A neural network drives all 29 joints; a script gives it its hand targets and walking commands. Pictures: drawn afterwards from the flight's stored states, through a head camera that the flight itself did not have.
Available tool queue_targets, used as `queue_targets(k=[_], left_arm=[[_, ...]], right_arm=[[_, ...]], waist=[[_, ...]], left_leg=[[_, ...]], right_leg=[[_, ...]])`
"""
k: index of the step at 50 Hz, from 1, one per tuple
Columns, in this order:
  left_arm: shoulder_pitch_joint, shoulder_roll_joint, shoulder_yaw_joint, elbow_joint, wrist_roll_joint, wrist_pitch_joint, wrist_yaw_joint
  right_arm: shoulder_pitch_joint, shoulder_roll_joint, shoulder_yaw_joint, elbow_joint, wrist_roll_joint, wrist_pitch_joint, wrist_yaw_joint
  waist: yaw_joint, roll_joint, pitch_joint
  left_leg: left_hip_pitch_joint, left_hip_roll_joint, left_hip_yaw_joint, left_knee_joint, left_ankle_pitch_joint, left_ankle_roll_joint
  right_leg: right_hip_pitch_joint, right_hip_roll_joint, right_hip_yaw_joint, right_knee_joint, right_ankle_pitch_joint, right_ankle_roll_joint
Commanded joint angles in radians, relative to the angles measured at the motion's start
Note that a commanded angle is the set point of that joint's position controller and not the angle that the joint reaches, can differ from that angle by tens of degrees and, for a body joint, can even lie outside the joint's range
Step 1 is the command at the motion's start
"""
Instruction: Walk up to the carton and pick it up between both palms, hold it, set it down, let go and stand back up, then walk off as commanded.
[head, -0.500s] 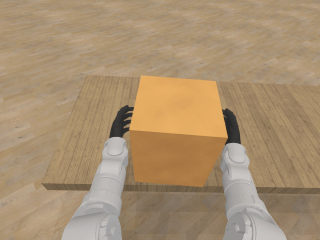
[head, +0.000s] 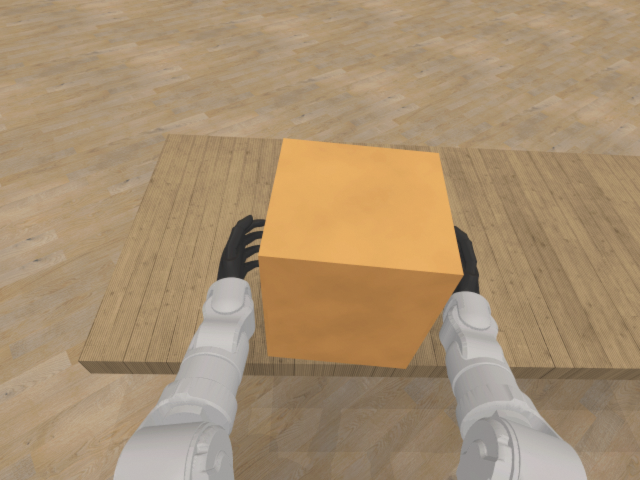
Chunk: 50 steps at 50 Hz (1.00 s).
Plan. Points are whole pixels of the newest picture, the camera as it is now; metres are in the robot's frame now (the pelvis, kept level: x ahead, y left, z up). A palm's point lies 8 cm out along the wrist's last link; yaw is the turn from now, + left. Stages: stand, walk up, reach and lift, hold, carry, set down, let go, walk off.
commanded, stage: set down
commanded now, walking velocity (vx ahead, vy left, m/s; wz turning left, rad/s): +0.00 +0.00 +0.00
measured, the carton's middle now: (348, 260) +0.41 -0.06 +0.03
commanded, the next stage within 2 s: none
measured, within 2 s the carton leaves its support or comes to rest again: neither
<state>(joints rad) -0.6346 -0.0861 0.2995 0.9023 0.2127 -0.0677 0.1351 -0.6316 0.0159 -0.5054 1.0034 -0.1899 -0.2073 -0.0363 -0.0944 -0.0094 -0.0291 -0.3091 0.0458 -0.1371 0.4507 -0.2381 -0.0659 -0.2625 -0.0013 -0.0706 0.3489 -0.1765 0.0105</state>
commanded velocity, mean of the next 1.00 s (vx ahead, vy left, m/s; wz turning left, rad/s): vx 0.00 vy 0.00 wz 0.00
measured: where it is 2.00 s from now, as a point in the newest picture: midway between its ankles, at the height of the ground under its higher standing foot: outside the picture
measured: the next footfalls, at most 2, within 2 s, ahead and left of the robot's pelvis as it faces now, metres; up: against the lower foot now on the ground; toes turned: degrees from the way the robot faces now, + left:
none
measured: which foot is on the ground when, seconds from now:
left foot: down 0.00-1.00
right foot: down 0.00-1.00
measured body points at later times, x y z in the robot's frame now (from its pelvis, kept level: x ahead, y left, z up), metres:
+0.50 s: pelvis +0.00 -0.01 +0.00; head +0.05 +0.01 +0.44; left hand +0.42 +0.14 +0.04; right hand +0.37 -0.28 +0.05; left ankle -0.01 +0.15 -0.74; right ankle +0.00 -0.13 -0.74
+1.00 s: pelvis -0.03 -0.01 +0.00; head -0.01 +0.01 +0.45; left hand +0.42 +0.15 +0.11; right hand +0.38 -0.27 +0.12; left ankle -0.01 +0.15 -0.74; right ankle +0.00 -0.13 -0.74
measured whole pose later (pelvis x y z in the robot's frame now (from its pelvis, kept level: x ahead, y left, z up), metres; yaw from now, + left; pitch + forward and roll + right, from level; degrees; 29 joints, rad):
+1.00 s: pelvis -0.03 -0.01 +0.00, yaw +0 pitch +9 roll -2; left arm -0.76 0.23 0.09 0.77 -0.21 0.27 0.15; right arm -0.79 -0.29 -0.19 0.97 0.25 0.10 -0.03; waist -0.09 0.02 -0.14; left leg -0.44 0.05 -0.14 0.45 -0.19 -0.07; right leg -0.41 0.00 -0.07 0.37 -0.13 0.01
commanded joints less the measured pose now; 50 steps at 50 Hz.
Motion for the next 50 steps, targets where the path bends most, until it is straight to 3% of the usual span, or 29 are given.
queue_targets(k=[1, 2, 3, 4, 6, 11, 14, 15, 16, 17, 21, 22, 23, 24, 25, 26, 27, 28, 29, 30, 31, 32, 34, 36, 37, 39, 41, 46, 50], left_arm=[[-0.600, 0.137, -0.276, -0.040, -0.148, -0.083, 0.045], [-0.547, 0.178, -0.280, -0.054, -0.166, -0.093, 0.053], [-0.560, 0.189, -0.270, -0.034, -0.189, -0.095, 0.052], [-0.528, 0.175, -0.296, 0.030, -0.198, -0.102, 0.041], [-0.519, 0.251, -0.302, -0.094, -0.252, -0.119, 0.047], [-0.573, 0.289, -0.325, -0.122, -0.308, -0.156, 0.025], [-0.554, 0.341, -0.316, -0.319, -0.348, -0.138, 0.020], [-0.506, 0.290, -0.333, -0.268, -0.343, -0.137, 0.009], [-0.549, 0.315, -0.348, -0.361, -0.365, -0.142, 0.008], [-0.442, 0.252, -0.381, -0.198, -0.373, -0.140, -0.007], [-0.558, 0.397, -0.308, -0.316, -0.378, -0.130, -0.007], [-0.565, 0.373, -0.333, -0.266, -0.385, -0.115, -0.009], [-0.584, 0.385, -0.327, -0.189, -0.380, -0.105, -0.010], [-0.607, 0.384, -0.337, -0.304, -0.389, -0.106, -0.008], [-0.578, 0.387, -0.320, -0.246, -0.402, -0.085, -0.005], [-0.626, 0.416, -0.330, -0.316, -0.404, -0.069, 0.000], [-0.618, 0.399, -0.334, -0.239, -0.406, -0.057, -0.002], [-0.683, 0.441, -0.323, -0.355, -0.417, -0.036, 0.003], [-0.644, 0.426, -0.335, -0.298, -0.423, -0.015, 0.003], [-0.727, 0.472, -0.315, -0.462, -0.431, -0.005, 0.007], [-0.642, 0.409, -0.345, -0.334, -0.435, 0.015, 0.000], [-0.708, 0.446, -0.324, -0.461, -0.434, 0.036, -0.001], [-0.674, 0.441, -0.326, -0.417, -0.443, 0.079, -0.004], [-0.725, 0.481, -0.294, -0.429, -0.425, 0.124, -0.003], [-0.713, 0.463, -0.312, -0.483, -0.438, 0.143, 0.004], [-0.739, 0.450, -0.334, -0.382, -0.462, 0.167, -0.008], [-0.781, 0.484, -0.330, -0.504, -0.470, 0.198, 0.004], [-0.831, 0.490, -0.312, -0.517, -0.467, 0.275, 0.013], [-0.875, 0.523, -0.295, -0.604, -0.478, 0.372, 0.023]], right_arm=[[-0.536, -0.265, 0.267, -0.041, 0.173, -0.104, -0.040], [-0.498, -0.348, 0.289, -0.024, 0.213, -0.114, -0.038], [-0.507, -0.324, 0.335, -0.031, 0.243, -0.123, -0.043], [-0.481, -0.303, 0.333, 0.060, 0.247, -0.120, -0.042], [-0.504, -0.417, 0.341, -0.073, 0.298, -0.146, -0.040], [-0.521, -0.401, 0.398, -0.105, 0.354, -0.139, -0.013], [-0.523, -0.459, 0.419, -0.287, 0.413, -0.149, 0.000], [-0.475, -0.398, 0.448, -0.244, 0.410, -0.138, 0.000], [-0.506, -0.435, 0.435, -0.307, 0.426, -0.147, 0.006], [-0.463, -0.378, 0.441, -0.224, 0.405, -0.132, 0.012], [-0.543, -0.485, 0.457, -0.350, 0.447, -0.101, 0.024], [-0.532, -0.461, 0.473, -0.286, 0.448, -0.082, 0.022], [-0.577, -0.459, 0.452, -0.274, 0.439, -0.070, 0.027], [-0.569, -0.477, 0.452, -0.314, 0.462, -0.069, 0.032], [-0.583, -0.482, 0.472, -0.321, 0.468, -0.048, 0.038], [-0.599, -0.516, 0.437, -0.314, 0.470, -0.037, 0.035], [-0.593, -0.485, 0.459, -0.276, 0.458, -0.022, 0.031], [-0.649, -0.542, 0.426, -0.377, 0.474, -0.013, 0.030], [-0.612, -0.520, 0.446, -0.337, 0.460, 0.002, 0.027], [-0.641, -0.554, 0.415, -0.404, 0.474, 0.013, 0.024], [-0.605, -0.501, 0.440, -0.314, 0.469, 0.025, 0.020], [-0.630, -0.539, 0.436, -0.411, 0.479, 0.037, 0.019], [-0.628, -0.547, 0.419, -0.365, 0.470, 0.072, 0.017], [-0.658, -0.552, 0.423, -0.362, 0.480, 0.111, 0.014], [-0.662, -0.546, 0.421, -0.402, 0.490, 0.116, 0.016], [-0.722, -0.525, 0.443, -0.362, 0.488, 0.145, 0.010], [-0.749, -0.560, 0.407, -0.470, 0.487, 0.163, 0.004], [-0.778, -0.570, 0.385, -0.431, 0.491, 0.231, 0.003], [-0.844, -0.627, 0.354, -0.540, 0.496, 0.293, -0.013]], waist=[[-0.026, 0.155, -0.641], [-0.026, 0.187, -0.684], [0.007, 0.145, -0.693], [-0.014, 0.150, -0.640], [0.004, 0.167, -0.775], [0.012, 0.165, -0.865], [0.023, 0.154, -1.037], [-0.006, 0.112, -0.983], [-0.002, 0.144, -1.034], [-0.033, 0.079, -0.916], [0.007, 0.097, -0.961], [-0.017, 0.085, -0.904], [-0.007, 0.069, -0.843], [-0.009, 0.107, -0.891], [0.013, 0.068, -0.850], [-0.019, 0.100, -0.883], [-0.014, 0.084, -0.843], [-0.008, 0.105, -0.926], [-0.020, 0.088, -0.851], [-0.016, 0.121, -0.914], [-0.034, 0.092, -0.796], [-0.020, 0.115, -0.876], [-0.046, 0.095, -0.812], [-0.016, 0.115, -0.826], [-0.028, 0.123, -0.865], [-0.025, 0.084, -0.779], [-0.025, 0.096, -0.875], [-0.021, 0.117, -0.845], [-0.022, 0.074, -0.882]], left_leg=[[0.247, -0.050, 0.170, 0.079, 0.504, -0.045], [0.284, -0.042, 0.157, 0.103, 0.571, -0.056], [0.253, -0.043, 0.169, 0.108, 0.585, -0.054], [0.227, -0.045, 0.155, 0.122, 0.587, -0.051], [0.266, -0.045, 0.148, 0.141, 0.648, -0.058], [0.196, -0.049, 0.138, 0.139, 0.609, -0.046], [0.286, -0.052, 0.141, 0.148, 0.741, -0.064], [0.246, -0.054, 0.134, 0.132, 0.683, -0.058], [0.257, -0.060, 0.140, 0.120, 0.684, -0.059], [0.191, -0.060, 0.132, 0.113, 0.594, -0.038], [0.135, -0.079, 0.150, 0.068, 0.517, -0.030], [0.129, -0.077, 0.141, 0.062, 0.488, -0.030], [0.085, -0.079, 0.141, 0.049, 0.415, -0.020], [0.147, -0.081, 0.137, 0.055, 0.461, -0.023], [0.133, -0.083, 0.139, 0.044, 0.423, -0.015], [0.154, -0.085, 0.130, 0.040, 0.403, -0.020], [0.151, -0.086, 0.123, 0.041, 0.374, -0.019], [0.177, -0.085, 0.132, 0.041, 0.413, -0.029], [0.163, -0.085, 0.121, 0.046, 0.398, -0.024], [0.204, -0.088, 0.131, 0.039, 0.441, -0.036], [0.185, -0.084, 0.114, 0.045, 0.405, -0.030], [0.227, -0.086, 0.121, 0.033, 0.430, -0.034], [0.201, -0.087, 0.117, 0.024, 0.410, -0.032], [0.206, -0.086, 0.120, 0.015, 0.380, -0.029], [0.231, -0.091, 0.122, 0.019, 0.412, -0.034], [0.162, -0.095, 0.124, 0.024, 0.333, -0.017], [0.214, -0.091, 0.123, 0.018, 0.359, -0.022], [0.200, -0.092, 0.126, 0.005, 0.330, -0.021], [0.220, -0.099, 0.135, -0.012, 0.312, -0.021]], right_leg=[[-0.118, 0.071, -0.019, 0.054, 0.428, 0.032], [-0.143, 0.074, -0.013, 0.069, 0.470, 0.013], [-0.106, 0.078, -0.015, 0.064, 0.496, 0.017], [-0.137, 0.079, -0.006, 0.062, 0.466, 0.007], [-0.132, 0.087, -0.003, 0.077, 0.504, 0.001], [-0.140, 0.076, 0.028, 0.086, 0.510, -0.011], [-0.075, 0.088, 0.033, 0.089, 0.653, -0.008], [-0.023, 0.079, 0.038, 0.079, 0.655, -0.006], [-0.003, 0.081, 0.033, 0.091, 0.687, -0.010], [-0.030, 0.069, 0.043, 0.086, 0.630, -0.005], [0.075, 0.053, 0.060, 0.114, 0.710, 0.007], [0.075, 0.052, 0.057, 0.113, 0.682, 0.011], [0.043, 0.057, 0.051, 0.101, 0.598, 0.007], [0.013, 0.059, 0.042, 0.106, 0.606, 0.005], [0.012, 0.057, 0.052, 0.093, 0.557, 0.008], [-0.009, 0.055, 0.046, 0.086, 0.535, 0.006], [-0.009, 0.050, 0.051, 0.080, 0.518, 0.010], [0.001, 0.059, 0.042, 0.087, 0.557, 0.009], [-0.028, 0.058, 0.045, 0.082, 0.542, 0.012], [0.000, 0.067, 0.035, 0.090, 0.579, 0.011], [-0.035, 0.062, 0.041, 0.080, 0.535, 0.010], [-0.005, 0.061, 0.042, 0.077, 0.578, 0.012], [-0.020, 0.062, 0.045, 0.074, 0.576, 0.010], [-0.020, 0.059, 0.045, 0.057, 0.517, 0.016], [0.004, 0.066, 0.039, 0.066, 0.564, 0.017], [-0.043, 0.062, 0.052, 0.071, 0.484, 0.020], [-0.032, 0.067, 0.034, 0.069, 0.522, 0.024], [-0.027, 0.063, 0.033, 0.069, 0.494, 0.020], [0.019, 0.072, 0.024, 0.068, 0.529, 0.036]])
